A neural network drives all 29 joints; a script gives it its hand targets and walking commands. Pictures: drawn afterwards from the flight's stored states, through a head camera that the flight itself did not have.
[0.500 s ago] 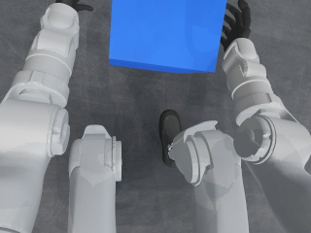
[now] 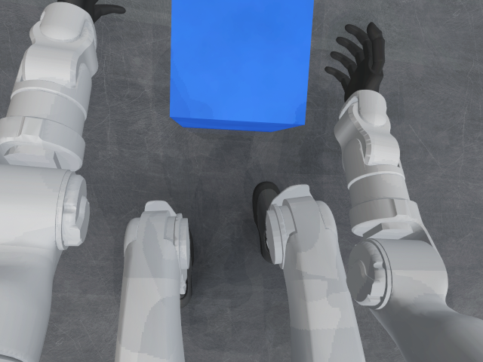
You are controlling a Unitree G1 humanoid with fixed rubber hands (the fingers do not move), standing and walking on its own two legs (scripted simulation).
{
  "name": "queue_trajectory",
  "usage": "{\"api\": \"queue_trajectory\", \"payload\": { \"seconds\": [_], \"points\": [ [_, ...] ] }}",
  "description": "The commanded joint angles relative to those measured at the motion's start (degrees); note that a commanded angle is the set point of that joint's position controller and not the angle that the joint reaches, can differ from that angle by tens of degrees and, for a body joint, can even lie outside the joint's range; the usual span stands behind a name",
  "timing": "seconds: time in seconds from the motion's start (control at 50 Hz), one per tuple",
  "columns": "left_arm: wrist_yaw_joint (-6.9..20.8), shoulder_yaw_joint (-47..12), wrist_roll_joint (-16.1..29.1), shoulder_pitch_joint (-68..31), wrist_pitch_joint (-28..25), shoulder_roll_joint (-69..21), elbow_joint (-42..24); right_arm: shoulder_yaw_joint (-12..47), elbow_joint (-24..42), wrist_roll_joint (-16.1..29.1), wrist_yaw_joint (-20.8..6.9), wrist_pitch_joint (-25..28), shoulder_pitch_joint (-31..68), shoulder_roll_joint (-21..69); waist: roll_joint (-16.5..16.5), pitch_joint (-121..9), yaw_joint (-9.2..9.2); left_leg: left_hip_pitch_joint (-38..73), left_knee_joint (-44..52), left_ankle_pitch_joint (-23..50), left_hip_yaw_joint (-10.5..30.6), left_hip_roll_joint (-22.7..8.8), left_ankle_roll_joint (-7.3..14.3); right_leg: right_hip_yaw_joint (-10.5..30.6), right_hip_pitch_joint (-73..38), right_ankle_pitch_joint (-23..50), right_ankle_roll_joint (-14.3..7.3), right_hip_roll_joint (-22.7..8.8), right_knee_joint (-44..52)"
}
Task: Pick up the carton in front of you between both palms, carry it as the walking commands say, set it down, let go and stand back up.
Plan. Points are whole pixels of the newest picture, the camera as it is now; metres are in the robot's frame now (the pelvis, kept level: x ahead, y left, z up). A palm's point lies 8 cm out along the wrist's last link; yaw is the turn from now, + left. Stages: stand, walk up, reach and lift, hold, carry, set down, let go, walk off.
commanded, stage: set down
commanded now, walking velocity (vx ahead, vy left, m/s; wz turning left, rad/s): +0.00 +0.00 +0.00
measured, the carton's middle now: (234, 73) +0.53 -0.05 -0.31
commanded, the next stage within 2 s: let go in 0.68 s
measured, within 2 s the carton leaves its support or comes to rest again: neither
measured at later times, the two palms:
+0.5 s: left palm out of the picture +0.57 +0.17 +0.02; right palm (454, 55) +0.46 -0.21 +0.02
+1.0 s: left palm out of the picture +0.48 +0.20 +0.14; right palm out of the picture +0.40 -0.21 +0.14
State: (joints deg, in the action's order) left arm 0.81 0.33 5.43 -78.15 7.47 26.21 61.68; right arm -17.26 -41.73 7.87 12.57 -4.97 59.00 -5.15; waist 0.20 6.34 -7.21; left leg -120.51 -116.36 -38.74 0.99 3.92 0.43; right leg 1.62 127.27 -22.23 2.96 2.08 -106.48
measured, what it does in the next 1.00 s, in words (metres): rises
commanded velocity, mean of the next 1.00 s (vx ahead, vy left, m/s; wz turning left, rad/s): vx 0.00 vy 0.00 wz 0.00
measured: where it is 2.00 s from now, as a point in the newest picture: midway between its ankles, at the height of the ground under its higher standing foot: (225, 257)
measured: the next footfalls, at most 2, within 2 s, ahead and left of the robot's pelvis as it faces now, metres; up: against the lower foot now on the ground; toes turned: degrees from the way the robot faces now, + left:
none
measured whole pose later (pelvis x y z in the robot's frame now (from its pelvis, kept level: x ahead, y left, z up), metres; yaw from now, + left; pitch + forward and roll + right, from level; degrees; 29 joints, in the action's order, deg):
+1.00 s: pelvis +0.06 -0.01 +0.25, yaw +3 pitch +38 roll +1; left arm -0.4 13.2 -5.4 -39.0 5.7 13.5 42.5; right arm -13.3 -28.1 -4.5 0.3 -6.1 24.1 -3.2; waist -0.1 -5.6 -5.6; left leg -72.0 -57.3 -22.8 3.5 4.2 -0.3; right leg 1.4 77.3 -12.7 0.7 -0.5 -52.4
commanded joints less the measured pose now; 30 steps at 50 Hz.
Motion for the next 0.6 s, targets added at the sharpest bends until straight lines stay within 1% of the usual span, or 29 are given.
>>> {"api": "queue_trajectory", "payload": {
  "seconds": [0.0, 0.1, 0.2, 0.28, 0.38, 0.58],
  "points": [
    [0.9, 2.5, -0.3, -12.9, -1.3, 6.5, -4.4, 0.0, 8.7, -1.0, 0.2, 0.3, 9.2, -5.0, 4.0, -61.3, -1.2, 18.5, 18.3, 13.7, -1.4, -0.7, 0.7, -7.2, -47.3, 15.0, 0.8, 0.8, 5.3],
    [2.5, 3.7, -1.3, -11.5, -1.2, 7.4, -5.9, 0.9, 10.0, -1.1, 0.1, -1.3, 5.2, -2.4, 5.6, -63.2, -0.97, 20.0, 22.5, 13.8, -2.4, -0.4, 0.4, -6.5, -51.5, 15.3, 1.0, 1.2, 10.3],
    [3.7, 4.8, -2.4, -10.3, -0.2, 8.2, -9.8, 0.5, 14.1, -1.8, 0.2, -2.9, 2.4, -1.9, 7.8, -67.4, -0.93, 25.5, 26.9, 15.9, -2.7, 0.0, 0.1, -6.3, -55.8, 16.9, 0.9, 1.8, 15.2],
    [4.4, 5.6, -2.8, -8.9, 0.8, 8.4, -12.2, 0.5, 17.2, -2.2, 0.1, -3.9, 0.7, -1.8, 8.8, -69.3, -0.72, 30.5, 30.6, 18.4, -2.8, 0.5, -0.3, -6.3, -58.9, 18.9, 0.8, 2.1, 19.0],
    [5.2, 6.5, -3.3, -6.5, 1.2, 8.1, -13.0, 0.6, 18.4, -2.7, -0.2, -4.5, -1.5, -1.1, 8.8, -68.8, -0.66, 35.2, 35.9, 21.3, -2.6, 0.9, -0.5, -6.1, -62.4, 21.1, 0.8, 2.4, 24.2],
    [6.3, 8.3, -5.3, -2.8, 0.7, 6.3, -11.5, -0.8, 17.7, -5.4, -1.7, -4.1, -4.8, 0.3, 8.2, -65.0, -1.3, 44.7, 47.3, 26.0, -1.2, 1.1, -0.9, -5.7, -68.4, 23.5, 1.0, 1.9, 35.5]
  ]
}}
